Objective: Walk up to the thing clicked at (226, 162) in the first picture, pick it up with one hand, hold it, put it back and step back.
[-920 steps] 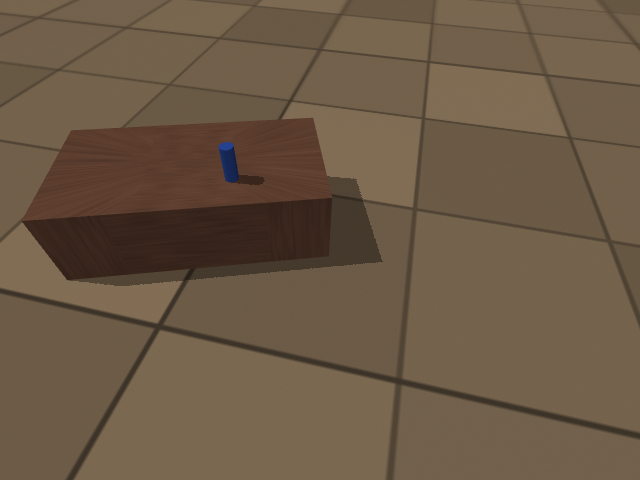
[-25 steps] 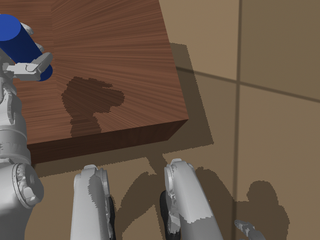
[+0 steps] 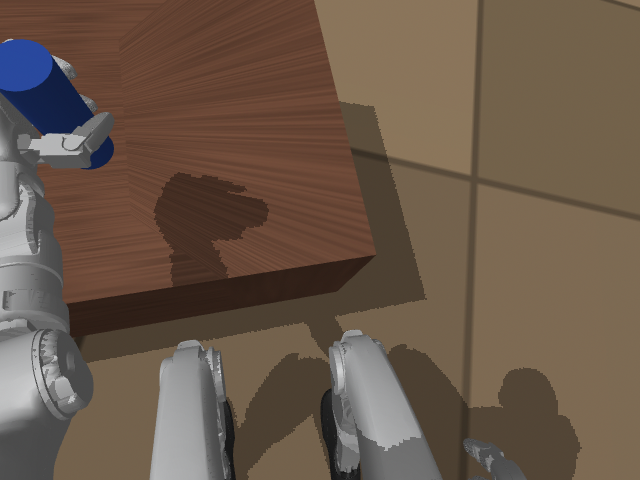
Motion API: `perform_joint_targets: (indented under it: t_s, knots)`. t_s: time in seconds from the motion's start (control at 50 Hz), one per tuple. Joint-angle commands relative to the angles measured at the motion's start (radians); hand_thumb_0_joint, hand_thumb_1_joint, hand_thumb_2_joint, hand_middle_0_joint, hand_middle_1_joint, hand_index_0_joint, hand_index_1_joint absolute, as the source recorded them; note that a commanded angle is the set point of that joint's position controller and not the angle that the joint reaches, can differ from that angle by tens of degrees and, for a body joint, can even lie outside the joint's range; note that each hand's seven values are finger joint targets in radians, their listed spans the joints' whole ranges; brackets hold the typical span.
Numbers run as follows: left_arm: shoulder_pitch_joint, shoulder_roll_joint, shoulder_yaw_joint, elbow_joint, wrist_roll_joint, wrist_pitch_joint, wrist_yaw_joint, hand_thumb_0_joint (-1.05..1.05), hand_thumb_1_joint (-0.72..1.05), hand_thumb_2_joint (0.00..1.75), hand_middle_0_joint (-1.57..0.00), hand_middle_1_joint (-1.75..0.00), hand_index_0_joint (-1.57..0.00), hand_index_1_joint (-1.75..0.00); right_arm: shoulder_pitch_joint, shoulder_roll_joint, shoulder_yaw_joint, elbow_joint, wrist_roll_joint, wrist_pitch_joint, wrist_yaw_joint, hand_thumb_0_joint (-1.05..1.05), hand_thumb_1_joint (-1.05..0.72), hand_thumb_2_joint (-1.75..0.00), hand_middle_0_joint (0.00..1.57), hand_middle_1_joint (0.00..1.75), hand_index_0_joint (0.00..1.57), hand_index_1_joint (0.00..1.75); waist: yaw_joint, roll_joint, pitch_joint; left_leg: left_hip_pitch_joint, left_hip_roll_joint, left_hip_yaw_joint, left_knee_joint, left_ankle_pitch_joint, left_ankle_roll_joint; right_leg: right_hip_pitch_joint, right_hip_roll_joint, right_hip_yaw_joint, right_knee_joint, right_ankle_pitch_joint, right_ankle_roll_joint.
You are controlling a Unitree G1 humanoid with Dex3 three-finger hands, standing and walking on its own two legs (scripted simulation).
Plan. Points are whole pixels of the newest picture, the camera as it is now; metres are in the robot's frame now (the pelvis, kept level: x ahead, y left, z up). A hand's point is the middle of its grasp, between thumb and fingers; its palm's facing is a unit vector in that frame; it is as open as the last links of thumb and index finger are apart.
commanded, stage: lift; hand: left
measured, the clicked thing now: (60, 114) +0.52 +0.24 +0.02
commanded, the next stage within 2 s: hold in 1.94 s
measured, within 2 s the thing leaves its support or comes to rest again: neither
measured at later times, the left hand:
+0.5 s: hand (36, 113) +0.49 +0.24 +0.07, palm faces +0.21 -0.98 -0.02, open 8.0 cm
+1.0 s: hand out of the picture +0.42 +0.22 +0.19, palm faces +0.23 -0.97 -0.01, open 8.0 cm
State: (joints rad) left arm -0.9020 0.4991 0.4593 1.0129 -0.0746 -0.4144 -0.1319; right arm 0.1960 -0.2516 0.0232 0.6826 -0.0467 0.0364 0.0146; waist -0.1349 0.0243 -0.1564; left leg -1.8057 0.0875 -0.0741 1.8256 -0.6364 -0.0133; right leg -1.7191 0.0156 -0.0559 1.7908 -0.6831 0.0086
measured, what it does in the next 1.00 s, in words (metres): rises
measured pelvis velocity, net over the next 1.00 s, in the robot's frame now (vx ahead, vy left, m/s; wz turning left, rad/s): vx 0.02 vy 0.00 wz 0.07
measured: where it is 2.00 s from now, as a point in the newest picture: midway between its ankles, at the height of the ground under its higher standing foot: (282, 462)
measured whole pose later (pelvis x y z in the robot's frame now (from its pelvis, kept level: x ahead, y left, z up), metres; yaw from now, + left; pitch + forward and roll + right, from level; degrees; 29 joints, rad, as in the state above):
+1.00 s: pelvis +0.02 +0.00 +0.15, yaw +4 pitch +19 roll -3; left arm -0.43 0.26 0.25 0.67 -0.14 -0.38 -0.05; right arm 0.21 -0.24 -0.01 0.69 0.01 -0.01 -0.02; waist -0.06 0.03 -0.13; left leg -1.10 0.07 -0.05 1.26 -0.50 -0.02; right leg -1.01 0.00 -0.06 1.21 -0.54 0.01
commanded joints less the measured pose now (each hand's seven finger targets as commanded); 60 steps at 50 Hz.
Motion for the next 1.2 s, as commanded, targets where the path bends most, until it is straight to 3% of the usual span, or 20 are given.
perform_joint_targets:
  t_s: [0.0, 0.12, 0.16, 0.2, 0.24, 0.28, 0.38, 0.4, 0.46, 0.5, 0.56, 0.66, 0.72, 0.74, 0.8, 0.86, 0.9, 0.94, 1.12, 1.18]
  knots:
    - [-0.345, 0.251, 0.028, -0.200, -0.003, -0.079, 0.004, 0.00, 0.49, 1.29, -1.29, -1.37, -1.31, -1.36, 0.189, -0.188, -0.067, -0.038, -0.005, -0.005, -0.008, 0.00, -0.87, -0.89, 0.20, 0.30, 0.20, 0.30, 0.002, 0.135, -0.661, 0.537, -0.025, 0.004, -0.190, 0.294, 0.050, 0.298, 0.017, 0.010, -0.236, 0.315, -0.041]
    - [-0.351, 0.243, 0.025, -0.236, -0.005, -0.089, 0.008, 0.00, 0.39, 1.24, -1.32, -1.42, -1.36, -1.39, 0.182, -0.189, -0.069, -0.042, -0.004, -0.006, -0.007, 0.00, -0.90, -0.90, 0.20, 0.30, 0.20, 0.30, 0.010, 0.156, -0.682, 0.594, -0.023, -0.004, -0.219, 0.293, 0.045, 0.298, 0.016, 0.008, -0.248, 0.303, -0.045]
    - [-0.352, 0.195, -0.011, -0.252, -0.005, -0.089, 0.003, 0.00, 0.40, 1.24, -1.31, -1.42, -1.35, -1.39, 0.180, -0.189, -0.070, -0.047, -0.005, -0.008, -0.004, 0.00, -0.91, -0.90, 0.20, 0.30, 0.20, 0.30, 0.002, 0.191, -0.677, 0.643, -0.021, -0.019, -0.239, 0.314, 0.035, 0.269, 0.011, 0.000, -0.242, 0.303, -0.051]
    - [-0.345, 0.270, 0.031, -0.291, -0.002, -0.088, 0.012, 0.00, 0.40, 1.23, -1.31, -1.40, -1.35, -1.38, 0.176, -0.192, -0.072, -0.051, -0.002, -0.005, -0.009, 0.00, -0.90, -0.90, 0.20, 0.30, 0.20, 0.30, 0.029, 0.185, -0.697, 0.657, -0.022, -0.009, -0.251, 0.300, 0.039, 0.311, 0.014, 0.007, -0.272, 0.296, -0.047]
    - [-0.342, 0.195, -0.011, -0.319, -0.013, -0.088, 0.008, 0.00, 0.40, 1.24, -1.32, -1.41, -1.36, -1.39, 0.172, -0.183, -0.070, -0.055, 0.001, -0.006, -0.006, 0.00, -0.90, -0.90, 0.20, 0.30, 0.20, 0.30, 0.019, 0.189, -0.706, 0.689, -0.020, -0.022, -0.278, 0.307, 0.032, 0.325, 0.012, 0.000, -0.273, 0.300, -0.050]
    - [-0.311, 0.213, 0.009, -0.314, -0.014, -0.078, 0.017, 0.00, 0.39, 1.24, -1.32, -1.42, -1.36, -1.39, 0.178, -0.183, -0.075, -0.052, 0.003, -0.006, -0.009, 0.00, -0.91, -0.90, 0.20, 0.30, 0.20, 0.30, 0.019, 0.175, -0.715, 0.703, -0.023, -0.018, -0.287, 0.317, 0.036, 0.359, 0.012, 0.001, -0.301, 0.313, -0.046]
    - [-0.249, 0.159, -0.021, -0.354, -0.027, -0.063, 0.025, 0.00, 0.38, 1.22, -1.29, -1.40, -1.33, -1.37, 0.155, -0.173, -0.075, -0.062, 0.011, -0.014, -0.015, 0.00, -0.90, -0.90, 0.20, 0.30, 0.20, 0.30, 0.026, 0.147, -0.699, 0.720, -0.026, -0.001, -0.326, 0.312, 0.042, 0.455, 0.013, 0.008, -0.369, 0.336, -0.040]
    - [-0.245, 0.179, -0.014, -0.367, -0.027, -0.063, 0.031, 0.00, 0.38, 1.22, -1.29, -1.40, -1.33, -1.37, 0.158, -0.171, -0.076, -0.059, 0.015, -0.016, -0.018, 0.00, -0.90, -0.90, 0.20, 0.30, 0.20, 0.30, 0.030, 0.132, -0.669, 0.719, -0.026, 0.001, -0.344, 0.299, 0.042, 0.470, 0.014, 0.008, -0.386, 0.328, -0.039]
    - [-0.131, 0.079, -0.057, -0.322, -0.028, -0.053, 0.036, 0.00, 0.41, 1.23, -1.28, -1.40, -1.33, -1.37, 0.142, -0.161, -0.076, -0.057, 0.017, -0.023, -0.017, 0.00, -0.90, -0.90, 0.20, 0.30, 0.20, 0.30, 0.025, 0.115, -0.589, 0.736, -0.026, -0.009, -0.392, 0.295, 0.037, 0.471, 0.013, 0.000, -0.414, 0.321, -0.042]
    - [-0.154, 0.118, -0.033, -0.394, -0.031, -0.061, 0.048, 0.00, 0.42, 1.25, -1.29, -1.41, -1.34, -1.38, 0.134, -0.168, -0.082, -0.062, 0.023, -0.026, -0.021, 0.00, -0.90, -0.90, 0.20, 0.30, 0.20, 0.30, 0.048, 0.145, -0.615, 0.814, -0.022, -0.023, -0.431, 0.309, 0.028, 0.480, 0.009, -0.003, -0.427, 0.320, -0.046]
    - [-0.090, 0.035, -0.076, -0.383, -0.043, -0.061, 0.057, 0.00, 0.40, 1.28, -1.31, -1.44, -1.36, -1.41, 0.129, -0.153, -0.079, -0.057, 0.025, -0.033, -0.021, 0.00, -0.90, -0.90, 0.20, 0.30, 0.20, 0.30, 0.036, 0.115, -0.535, 0.830, -0.024, -0.027, -0.483, 0.280, 0.025, 0.507, 0.010, -0.006, -0.470, 0.307, -0.044]
    - [-0.057, 0.019, -0.117, -0.512, -0.049, -0.058, 0.063, 0.00, 0.36, 1.28, -1.33, -1.44, -1.37, -1.42, 0.107, -0.153, -0.085, -0.066, 0.036, -0.045, -0.030, 0.00, -0.90, -0.90, 0.20, 0.30, 0.20, 0.30, 0.050, 0.128, -0.506, 0.915, -0.030, -0.016, -0.577, 0.236, 0.019, 0.602, 0.007, 0.004, -0.560, 0.292, -0.044]
    - [0.049, 0.011, -0.095, -0.512, -0.068, -0.044, 0.077, 0.00, 0.36, 1.29, -1.34, -1.44, -1.37, -1.42, 0.100, -0.152, -0.087, -0.068, 0.046, -0.051, -0.035, 0.00, -0.90, -0.90, 0.20, 0.30, 0.20, 0.30, 0.067, 0.073, -0.491, 0.935, -0.037, 0.000, -0.612, 0.282, 0.024, 0.706, 0.008, 0.008, -0.620, 0.337, -0.037]
    - [0.077, -0.051, -0.150, -0.496, -0.069, -0.039, 0.072, 0.00, 0.33, 1.29, -1.33, -1.44, -1.36, -1.42, 0.098, -0.142, -0.084, -0.063, 0.045, -0.053, -0.034, 0.00, -0.90, -0.90, 0.20, 0.30, 0.20, 0.30, 0.052, 0.069, -0.475, 0.940, -0.037, 0.004, -0.616, 0.306, 0.026, 0.724, 0.009, 0.008, -0.632, 0.365, -0.035]
    - [0.087, -0.010, -0.125, -0.562, -0.072, -0.041, 0.078, 0.00, 0.33, 1.29, -1.32, -1.43, -1.35, -1.42, 0.095, -0.146, -0.089, -0.064, 0.051, -0.059, -0.042, 0.00, -0.90, -0.90, 0.20, 0.30, 0.20, 0.30, 0.064, 0.067, -0.449, 0.993, -0.041, 0.015, -0.649, 0.342, 0.027, 0.779, 0.008, 0.016, -0.680, 0.400, -0.033]
    - [0.136, -0.099, -0.192, -0.550, -0.079, -0.040, 0.076, 0.00, 0.30, 1.30, -1.34, -1.45, -1.37, -1.43, 0.088, -0.134, -0.085, -0.067, 0.049, -0.066, -0.041, 0.00, -0.90, -0.90, 0.20, 0.30, 0.20, 0.30, 0.046, 0.044, -0.394, 1.009, -0.044, 0.019, -0.691, 0.336, 0.027, 0.821, 0.006, 0.018, -0.720, 0.409, -0.031]
    - [0.141, -0.043, -0.142, -0.565, -0.078, -0.043, 0.087, 0.00, 0.30, 1.29, -1.32, -1.43, -1.35, -1.42, 0.083, -0.137, -0.088, -0.073, 0.051, -0.066, -0.044, 0.00, -0.90, -0.90, 0.20, 0.30, 0.20, 0.30, 0.067, 0.029, -0.368, 0.999, -0.048, 0.030, -0.717, 0.316, 0.029, 0.875, 0.001, 0.029, -0.758, 0.401, -0.027]
    - [0.162, -0.094, -0.202, -0.586, -0.071, -0.047, 0.084, 0.00, 0.29, 1.31, -1.34, -1.44, -1.37, -1.44, 0.078, -0.131, -0.086, -0.082, 0.047, -0.068, -0.041, 0.00, -0.90, -0.90, 0.20, 0.30, 0.20, 0.30, 0.063, 0.039, -0.360, 1.024, -0.050, 0.035, -0.747, 0.307, 0.026, 0.899, -0.001, 0.033, -0.783, 0.393, -0.027]
    - [0.235, -0.097, -0.195, -0.615, -0.073, -0.058, 0.103, 0.00, 0.29, 1.29, -1.36, -1.45, -1.38, -1.44, 0.061, -0.127, -0.086, -0.104, 0.048, -0.075, -0.040, 0.00, -0.91, -0.90, 0.20, 0.30, 0.20, 0.30, 0.085, 0.037, -0.321, 1.143, -0.053, 0.035, -0.856, 0.312, 0.018, 0.973, 0.001, 0.015, -0.858, 0.393, -0.026]
    - [0.229, -0.146, -0.245, -0.648, -0.080, -0.060, 0.102, 0.00, 0.29, 1.29, -1.34, -1.45, -1.36, -1.44, 0.058, -0.122, -0.083, -0.109, 0.046, -0.077, -0.040, 0.00, -0.91, -0.90, 0.20, 0.30, 0.20, 0.30, 0.072, 0.047, -0.302, 1.192, -0.052, 0.035, -0.881, 0.330, 0.014, 0.983, 0.003, 0.008, -0.876, 0.410, -0.026]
